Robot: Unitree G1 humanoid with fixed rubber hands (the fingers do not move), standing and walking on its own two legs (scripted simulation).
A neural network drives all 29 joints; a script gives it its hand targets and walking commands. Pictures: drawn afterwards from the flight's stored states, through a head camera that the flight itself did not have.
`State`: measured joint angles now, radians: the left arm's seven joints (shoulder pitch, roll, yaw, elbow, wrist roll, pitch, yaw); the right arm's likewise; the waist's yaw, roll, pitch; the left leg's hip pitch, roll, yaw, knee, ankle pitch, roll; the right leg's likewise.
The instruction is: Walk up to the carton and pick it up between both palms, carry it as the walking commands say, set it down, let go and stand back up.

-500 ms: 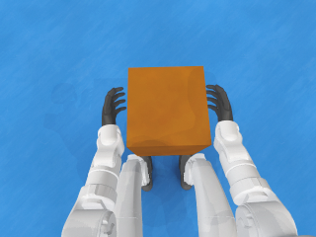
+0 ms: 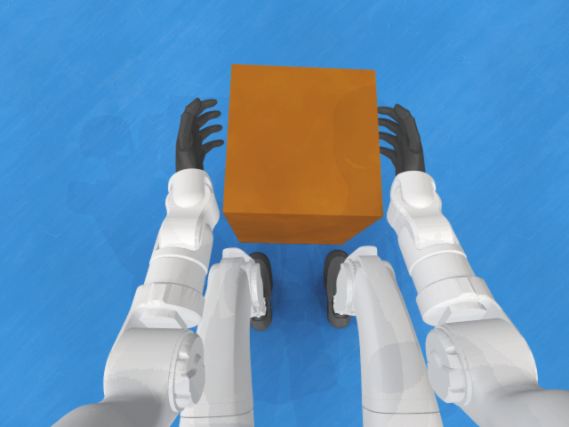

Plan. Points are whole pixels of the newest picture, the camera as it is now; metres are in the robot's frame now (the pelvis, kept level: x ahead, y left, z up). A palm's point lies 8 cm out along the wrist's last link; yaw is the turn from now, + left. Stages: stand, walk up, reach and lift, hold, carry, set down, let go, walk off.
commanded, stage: set down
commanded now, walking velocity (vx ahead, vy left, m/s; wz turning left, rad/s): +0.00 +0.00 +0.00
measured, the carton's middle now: (296, 170) +0.42 +0.01 -0.25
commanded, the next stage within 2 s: none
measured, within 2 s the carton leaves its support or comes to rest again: neither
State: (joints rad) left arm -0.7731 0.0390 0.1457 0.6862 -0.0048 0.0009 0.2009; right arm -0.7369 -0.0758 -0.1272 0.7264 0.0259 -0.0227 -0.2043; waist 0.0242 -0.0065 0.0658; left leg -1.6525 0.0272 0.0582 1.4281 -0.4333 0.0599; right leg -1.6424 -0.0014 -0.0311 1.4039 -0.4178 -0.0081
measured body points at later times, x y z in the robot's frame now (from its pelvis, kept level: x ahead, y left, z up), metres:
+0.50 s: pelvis -0.01 -0.01 -0.06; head +0.32 +0.03 +0.25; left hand +0.46 +0.16 -0.22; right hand +0.46 -0.13 -0.23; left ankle +0.09 +0.09 -0.56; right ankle +0.10 -0.12 -0.56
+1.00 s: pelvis -0.04 -0.01 -0.15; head +0.33 +0.03 +0.10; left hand +0.49 +0.17 -0.33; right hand +0.49 -0.13 -0.34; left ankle +0.09 +0.09 -0.56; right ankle +0.10 -0.12 -0.56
